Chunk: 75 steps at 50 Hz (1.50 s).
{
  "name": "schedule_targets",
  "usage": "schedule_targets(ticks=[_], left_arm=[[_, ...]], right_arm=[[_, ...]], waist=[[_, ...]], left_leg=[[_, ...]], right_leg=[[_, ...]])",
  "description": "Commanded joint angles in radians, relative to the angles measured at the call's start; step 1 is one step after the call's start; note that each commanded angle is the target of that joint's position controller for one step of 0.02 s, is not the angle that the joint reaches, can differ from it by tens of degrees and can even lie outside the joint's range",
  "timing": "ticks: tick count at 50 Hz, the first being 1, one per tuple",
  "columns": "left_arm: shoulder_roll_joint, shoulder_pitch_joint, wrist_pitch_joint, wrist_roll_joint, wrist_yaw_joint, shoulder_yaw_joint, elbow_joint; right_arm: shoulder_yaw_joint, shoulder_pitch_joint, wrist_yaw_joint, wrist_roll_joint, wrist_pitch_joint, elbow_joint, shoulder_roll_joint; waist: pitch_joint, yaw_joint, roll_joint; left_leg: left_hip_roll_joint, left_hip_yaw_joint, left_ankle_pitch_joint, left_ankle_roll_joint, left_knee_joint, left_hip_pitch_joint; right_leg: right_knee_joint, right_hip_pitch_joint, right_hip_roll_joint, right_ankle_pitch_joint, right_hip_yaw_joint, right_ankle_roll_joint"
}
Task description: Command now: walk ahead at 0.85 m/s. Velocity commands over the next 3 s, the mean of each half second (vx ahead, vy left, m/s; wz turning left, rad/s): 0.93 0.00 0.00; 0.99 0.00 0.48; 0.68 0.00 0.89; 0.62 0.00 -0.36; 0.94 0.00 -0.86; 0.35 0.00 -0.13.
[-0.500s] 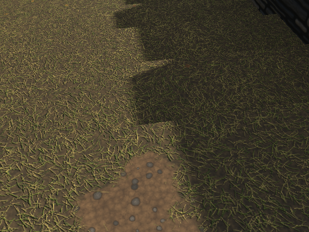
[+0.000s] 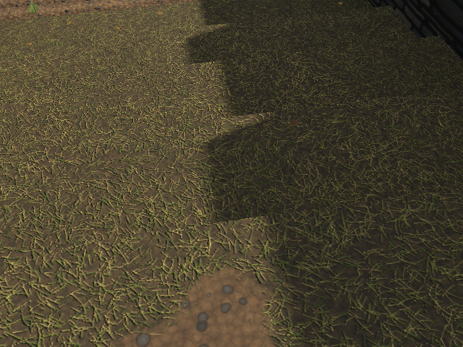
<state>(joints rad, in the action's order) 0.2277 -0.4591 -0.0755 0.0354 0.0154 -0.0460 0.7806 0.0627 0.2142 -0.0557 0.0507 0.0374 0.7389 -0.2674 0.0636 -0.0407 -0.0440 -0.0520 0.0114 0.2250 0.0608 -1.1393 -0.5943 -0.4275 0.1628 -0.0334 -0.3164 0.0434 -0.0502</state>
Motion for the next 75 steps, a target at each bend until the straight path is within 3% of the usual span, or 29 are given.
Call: schedule_targets(ticks=[1, 11, 14, 15, 16, 17, 19, 22, 27, 35, 37, 38, 39, 40, 42, 47, 52, 56, 61, 63, 64, 65, 66, 67, 68, 70, 71, 73, 75], left_arm=[[0.124, -0.022, -0.032, -0.012, -0.003, -0.026, -0.029], [0.177, -0.066, -0.038, -0.018, -0.009, -0.029, 0.081], [0.25, -0.027, -0.012, -0.004, -0.029, -0.046, 0.105], [0.179, -0.027, -0.011, 0.001, -0.028, -0.029, 0.079], [0.014, -0.106, -0.024, -0.035, -0.004, 0.008, 0.031], [0.105, 0.001, -0.035, -0.032, -0.006, -0.009, 0.019], [0.125, 0.114, -0.039, -0.027, -0.005, -0.008, 0.002], [0.063, 0.103, 0.003, 0.007, 0.021, 0.011, 0.0], [0.064, 0.394, 0.02, 0.008, 0.035, 0.03, -0.099], [0.127, 0.535, 0.002, -0.006, 0.028, 0.03, -0.155], [0.202, 0.232, 0.005, -0.009, -0.005, -0.002, -0.068], [0.252, 0.015, 0.004, -0.002, -0.025, -0.022, -0.02], [0.341, -0.073, -0.006, 0.045, -0.035, -0.048, -0.021], [0.28, -0.031, -0.006, 0.021, -0.017, -0.046, -0.026], [0.156, 0.154, -0.018, 0.011, -0.007, -0.028, -0.022], [0.104, 0.147, -0.055, -0.032, -0.001, -0.014, 0.058], [0.097, 0.087, -0.085, -0.014, -0.019, -0.015, 0.13], [0.137, 0.103, -0.108, -0.008, -0.032, -0.007, 0.14], [0.205, -0.016, -0.037, -0.018, -0.054, -0.004, 0.181], [0.215, 0.085, -0.004, -0.046, -0.058, -0.028, 0.175], [0.16, 0.167, 0.013, -0.036, -0.055, -0.032, 0.147], [-0.012, -0.288, -0.02, 0.192, 0.103, 0.072, 0.134], [0.104, 0.134, -0.074, 0.077, 0.099, 0.043, -0.013], [0.135, 0.288, -0.09, 0.014, 0.081, 0.044, -0.111], [0.14, 0.329, -0.093, 0.011, 0.029, 0.035, -0.143], [0.194, 0.178, -0.067, 0.0, -0.018, 0.023, -0.088], [0.216, 0.173, -0.055, -0.004, -0.039, 0.025, -0.078], [0.119, 0.133, -0.043, -0.011, -0.027, 0.06, -0.037], [0.072, 0.206, -0.017, -0.019, 0.02, 0.081, 0.015]], right_arm=[[0.004, -0.127, -0.017, -0.005, -0.002, -0.104, -0.057], [-0.018, -0.321, -0.009, -0.02, -0.003, -0.176, -0.047], [0.025, 0.148, 0.036, -0.016, 0.001, -0.042, -0.134], [0.05, 0.336, 0.054, 0.004, 0.005, 0.002, -0.226], [0.059, 0.304, 0.049, 0.024, 0.016, 0.008, -0.303], [0.055, 0.235, 0.041, -0.003, 0.015, 0.007, -0.244], [0.031, 0.13, 0.037, -0.005, 0.031, 0.025, -0.128], [0.003, 0.116, 0.041, -0.019, 0.055, 0.062, -0.05], [-0.002, 0.241, 0.035, -0.045, 0.084, 0.113, -0.065], [0.005, 0.322, 0.061, -0.058, 0.076, 0.169, -0.196], [0.019, 0.299, 0.068, -0.035, 0.059, 0.182, -0.246], [0.014, 0.267, 0.07, -0.029, 0.053, 0.17, -0.214], [-0.02, 0.403, 0.061, -0.058, 0.054, 0.135, -0.027], [-0.021, 0.409, 0.059, -0.089, 0.055, 0.143, -0.045], [0.006, 0.186, 0.061, -0.069, 0.045, 0.105, -0.131], [0.0, 0.089, 0.028, -0.028, -0.05, 0.057, -0.029], [0.008, -0.075, -0.021, -0.021, -0.038, 0.006, -0.05], [0.006, -0.13, -0.055, -0.032, -0.006, 0.031, -0.055], [0.01, 0.057, 0.017, 0.035, -0.009, 0.118, -0.082], [0.055, 0.4, 0.058, 0.029, -0.013, 0.247, -0.163], [0.081, 0.43, 0.075, 0.012, -0.01, 0.268, -0.256], [0.041, 0.665, 0.029, 0.095, 0.028, 0.379, -0.297], [0.058, 0.653, 0.028, 0.06, 0.052, 0.363, -0.273], [0.046, 0.495, 0.021, 0.04, 0.072, 0.346, -0.245], [0.011, 0.337, 0.012, 0.028, 0.092, 0.292, -0.147], [-0.028, 0.062, -0.039, 0.028, 0.103, 0.144, -0.087], [-0.03, 0.055, -0.067, 0.026, 0.106, 0.136, -0.083], [0.042, 0.007, -0.093, 0.016, 0.113, 0.063, -0.267], [0.052, 0.101, -0.088, 0.009, 0.106, 0.075, -0.237]], waist=[[-0.179, 0.007, 0.126], [-0.174, 0.013, 0.142], [0.091, 0.244, 0.173], [0.232, 0.295, 0.057], [0.309, 0.159, -0.273], [0.218, 0.174, -0.179], [-0.01, 0.102, 0.04], [-0.078, 0.007, -0.009], [-0.243, 0.043, 0.038], [-0.144, 0.042, 0.009], [0.044, -0.097, -0.077], [0.14, -0.202, -0.05], [0.337, -0.108, 0.221], [0.439, -0.089, 0.285], [0.079, -0.044, 0.082], [-0.151, 0.057, 0.091], [-0.209, 0.072, 0.064], [-0.211, 0.091, 0.052], [-0.125, 0.142, 0.044], [-0.06, 0.308, -0.017], [-0.171, 0.321, -0.136], [0.436, 0.119, -0.02], [0.188, 0.337, 0.035], [0.146, 0.287, 0.041], [-0.065, 0.161, 0.191], [-0.155, -0.016, -0.033], [-0.133, -0.045, 0.03], [-0.084, -0.093, 0.174], [-0.137, -0.021, 0.134]], left_leg=[[-0.059, 0.003, -0.102, -0.036, 0.043, -0.32], [0.051, -0.154, -0.133, 0.061, 0.525, 0.022], [0.132, -0.147, -0.016, 0.115, 0.549, 0.574], [-0.075, 0.096, 0.301, 0.126, 0.536, 0.871], [-0.316, 0.67, 0.725, 0.183, 0.778, 1.022], [-0.296, 0.836, 0.699, 0.167, 0.931, 0.927], [-0.237, 0.499, 0.348, 0.161, 0.904, 0.644], [-0.142, 0.298, 0.267, 0.133, 0.984, 0.408], [-0.067, 0.099, -0.051, 0.135, 1.105, 0.371], [-0.103, 0.085, -0.965, 0.104, 0.98, 0.68], [-0.109, 0.088, -1.091, 0.09, 0.626, 0.658], [-0.076, 0.072, -0.878, 0.086, 0.317, 0.482], [0.044, 0.03, -0.205, 0.068, -0.151, 0.148], [0.12, 0.085, 0.209, 0.075, -0.332, -0.018], [-0.003, 0.097, 0.002, 0.087, -0.224, -0.062], [-0.113, 0.074, 0.004, 0.048, -0.02, -0.017], [-0.096, 0.017, -0.458, 0.07, 0.216, -0.189], [-0.02, -0.115, -0.922, 0.115, 0.445, 0.163], [0.124, -0.28, -0.759, 0.117, 0.614, 0.393], [0.042, -0.116, -0.836, 0.194, 0.833, 0.704], [-0.02, -0.033, -1.039, 0.217, 0.834, 0.822], [-0.219, 0.31, -1.403, 0.432, 0.407, 1.628], [-0.287, 0.435, -1.199, 0.461, 0.416, 1.519], [-0.29, 0.403, -1.099, 0.418, 0.493, 1.289], [-0.226, 0.437, -0.928, 0.341, 0.618, 0.964], [-0.272, 0.474, -1.107, 0.426, 0.788, 0.22], [-0.176, 0.452, -0.974, 0.38, 0.833, 0.009], [0.008, 0.3, -0.714, 0.251, 0.767, -0.152], [0.018, 0.257, -0.606, 0.18, 0.728, -0.067]], right_leg=[[0.375, -0.099, 0.242, -0.192, -0.345, -0.138], [0.333, -0.263, 0.252, 0.797, -0.044, -0.108], [-0.266, -0.165, 0.242, 1.172, 0.014, -0.067], [-0.649, 0.09, 0.17, 0.766, 0.008, -0.07], [-0.96, 0.448, -0.025, -0.15, -0.102, -0.046], [-1.028, 0.556, -0.009, -0.078, -0.192, -0.077], [-0.957, 0.554, 0.096, 0.089, -0.138, -0.079], [-0.858, 0.457, 0.158, 0.096, -0.133, -0.047], [-0.571, 0.628, 0.179, 0.296, -0.023, -0.005], [-0.089, 0.278, 0.005, 0.406, 0.053, -0.036], [-0.15, -0.069, -0.035, 0.213, 0.018, -0.051], [-0.162, -0.33, 0.087, 0.107, -0.089, -0.069], [-0.127, -0.656, 0.426, -0.237, -0.532, -0.148], [0.079, -0.674, 0.506, -0.367, -0.88, -0.197], [0.137, -0.307, 0.409, -0.116, -0.512, -0.145], [0.281, -0.004, 0.335, 0.138, -0.112, -0.078], [0.221, -0.105, 0.238, 0.32, 0.142, -0.046], [0.18, 0.081, 0.202, 0.133, 0.292, 0.016], [-0.481, -0.155, 0.237, 0.819, 0.325, 0.044], [-1.177, 0.0, 0.157, 0.405, 0.251, 0.067], [-1.548, 0.332, 0.004, -0.463, 0.224, 0.06], [-1.495, 0.513, 0.034, -0.227, -0.189, 0.204], [-1.475, 0.928, 0.004, -0.358, -0.234, 0.332], [-1.386, 0.92, 0.052, -0.374, -0.251, 0.303], [-1.131, 0.941, 0.064, -0.23, -0.239, 0.249], [-0.811, 0.495, 0.159, -0.202, -0.237, 0.203], [-0.61, 0.255, 0.2, -0.194, -0.213, 0.206], [-0.324, -0.086, 0.122, 0.087, -0.087, 0.179], [-0.224, -0.057, 0.081, 0.412, -0.046, 0.172]])
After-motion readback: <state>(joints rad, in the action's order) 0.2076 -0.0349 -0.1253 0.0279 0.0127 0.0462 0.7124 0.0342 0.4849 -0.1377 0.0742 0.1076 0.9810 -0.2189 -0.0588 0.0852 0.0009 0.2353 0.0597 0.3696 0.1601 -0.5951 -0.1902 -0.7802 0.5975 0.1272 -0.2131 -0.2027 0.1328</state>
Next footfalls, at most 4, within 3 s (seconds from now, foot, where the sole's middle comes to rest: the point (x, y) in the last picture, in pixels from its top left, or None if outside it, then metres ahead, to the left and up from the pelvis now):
0.28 left None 0.41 0.12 -0.78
0.76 right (270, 250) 0.87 -0.03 -0.78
1.28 left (196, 194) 1.24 0.27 -0.92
1.56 right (202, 140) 1.58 0.27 -0.92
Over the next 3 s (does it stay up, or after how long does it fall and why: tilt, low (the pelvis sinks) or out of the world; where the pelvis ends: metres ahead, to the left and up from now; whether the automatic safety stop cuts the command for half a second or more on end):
stays up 2.14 0.45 -0.30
